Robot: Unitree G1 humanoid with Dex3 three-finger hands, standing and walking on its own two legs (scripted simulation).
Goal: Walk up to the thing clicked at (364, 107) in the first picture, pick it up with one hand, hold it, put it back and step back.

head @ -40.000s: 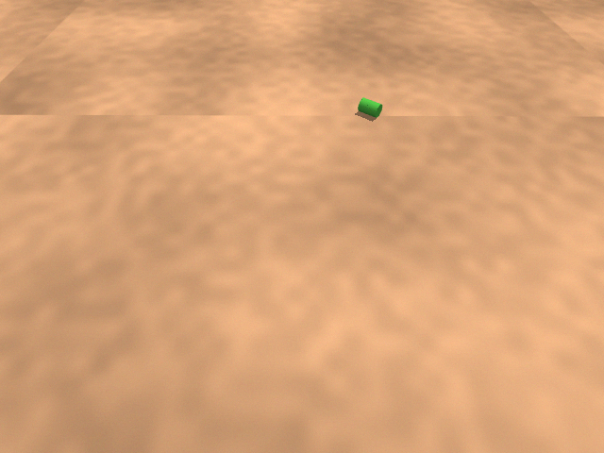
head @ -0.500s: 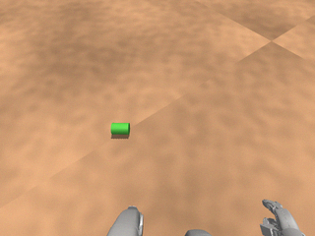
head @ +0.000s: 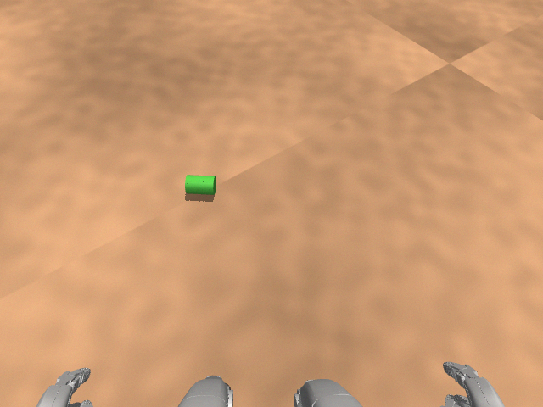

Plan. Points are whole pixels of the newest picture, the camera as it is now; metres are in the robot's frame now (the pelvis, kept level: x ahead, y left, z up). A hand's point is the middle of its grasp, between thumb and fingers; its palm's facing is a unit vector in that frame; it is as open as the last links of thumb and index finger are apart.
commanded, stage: step back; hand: left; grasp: from above
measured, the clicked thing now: (200, 184) +0.99 +0.27 -0.72
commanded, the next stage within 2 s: stand in 1.24 s
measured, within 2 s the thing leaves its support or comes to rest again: neither
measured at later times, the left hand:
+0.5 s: hand out of the picture -0.06 +0.26 -0.14, palm faces +0.06 -0.91 -0.40, open 7.4 cm
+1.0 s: hand out of the picture -0.02 +0.26 -0.15, palm faces +0.08 -0.93 -0.36, open 7.4 cm
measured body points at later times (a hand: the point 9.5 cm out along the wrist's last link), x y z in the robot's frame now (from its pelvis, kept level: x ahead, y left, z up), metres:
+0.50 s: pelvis -0.10 -0.02 +0.00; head -0.09 -0.02 +0.45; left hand -0.06 +0.31 -0.11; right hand -0.02 -0.33 -0.12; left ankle -0.09 +0.10 -0.73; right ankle -0.09 -0.14 -0.71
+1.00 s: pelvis -0.06 -0.01 +0.00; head -0.04 +0.00 +0.45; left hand -0.02 +0.31 -0.13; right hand +0.05 -0.31 -0.12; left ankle -0.04 +0.11 -0.73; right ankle -0.07 -0.14 -0.73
